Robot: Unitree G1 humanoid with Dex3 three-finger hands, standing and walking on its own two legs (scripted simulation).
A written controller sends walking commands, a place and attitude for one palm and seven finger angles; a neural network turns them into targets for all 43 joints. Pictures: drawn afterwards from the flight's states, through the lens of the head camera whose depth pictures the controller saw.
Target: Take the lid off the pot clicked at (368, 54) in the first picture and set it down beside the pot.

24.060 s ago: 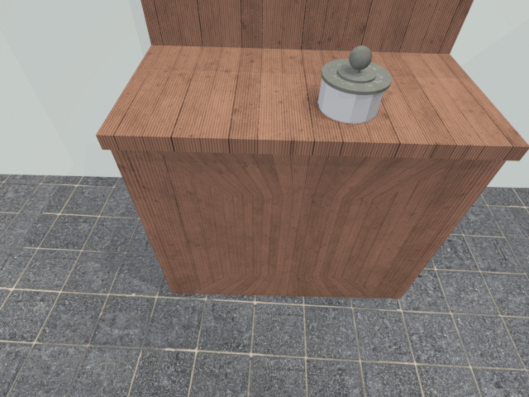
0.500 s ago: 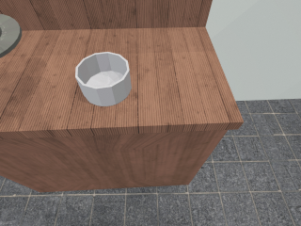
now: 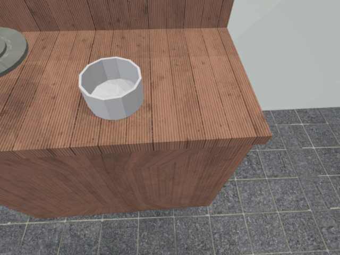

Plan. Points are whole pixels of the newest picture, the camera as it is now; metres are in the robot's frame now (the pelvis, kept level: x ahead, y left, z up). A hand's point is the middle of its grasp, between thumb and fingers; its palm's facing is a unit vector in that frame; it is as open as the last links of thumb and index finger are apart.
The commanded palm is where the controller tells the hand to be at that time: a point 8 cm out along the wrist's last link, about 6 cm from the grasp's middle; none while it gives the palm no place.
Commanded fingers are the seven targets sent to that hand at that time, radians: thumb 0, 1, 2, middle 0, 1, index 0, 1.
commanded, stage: lower the lid onto the table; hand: left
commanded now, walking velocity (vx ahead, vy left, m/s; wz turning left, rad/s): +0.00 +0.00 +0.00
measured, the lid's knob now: out of the picture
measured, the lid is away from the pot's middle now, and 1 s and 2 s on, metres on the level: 0.23 0.23 0.22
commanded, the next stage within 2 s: open the fingers wide in 1.82 s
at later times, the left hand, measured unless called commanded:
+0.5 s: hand out of the picture +0.48 +0.32 +0.22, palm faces -0.32 -0.24 -0.92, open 7.6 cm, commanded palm +0.50 +0.33 +0.30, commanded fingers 0.00 0.69 0.78 -0.92 -1.09 -0.90 -1.09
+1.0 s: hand out of the picture +0.48 +0.33 +0.19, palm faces -0.37 -0.24 -0.90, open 7.6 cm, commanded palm +0.51 +0.34 +0.26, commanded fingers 0.00 0.69 0.78 -0.92 -1.09 -0.90 -1.09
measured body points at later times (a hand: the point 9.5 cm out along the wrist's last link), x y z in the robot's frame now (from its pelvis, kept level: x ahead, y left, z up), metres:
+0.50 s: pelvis +0.00 +0.00 +0.00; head +0.07 +0.00 +0.44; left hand +0.49 +0.33 +0.28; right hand +0.02 -0.27 -0.13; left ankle -0.05 +0.09 -0.74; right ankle -0.02 -0.14 -0.74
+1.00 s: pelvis +0.00 +0.01 -0.01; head +0.08 +0.02 +0.44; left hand +0.50 +0.34 +0.24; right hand -0.01 -0.27 -0.13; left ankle -0.05 +0.09 -0.74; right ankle -0.02 -0.14 -0.74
